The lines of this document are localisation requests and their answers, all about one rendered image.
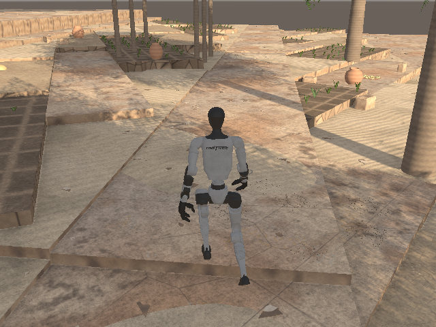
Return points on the robot right upper arm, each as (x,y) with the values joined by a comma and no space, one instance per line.
(240,153)

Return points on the robot right foot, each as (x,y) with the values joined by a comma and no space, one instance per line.
(244,280)

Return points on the robot torso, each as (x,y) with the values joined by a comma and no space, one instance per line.
(217,162)

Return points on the right robot forearm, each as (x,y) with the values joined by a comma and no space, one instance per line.
(244,175)

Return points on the robot left hand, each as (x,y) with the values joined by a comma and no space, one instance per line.
(181,209)

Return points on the robot left upper arm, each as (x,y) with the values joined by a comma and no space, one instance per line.
(196,143)

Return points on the robot right hand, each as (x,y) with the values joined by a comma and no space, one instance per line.
(237,182)

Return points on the left robot forearm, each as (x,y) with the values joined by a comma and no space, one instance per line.
(188,180)

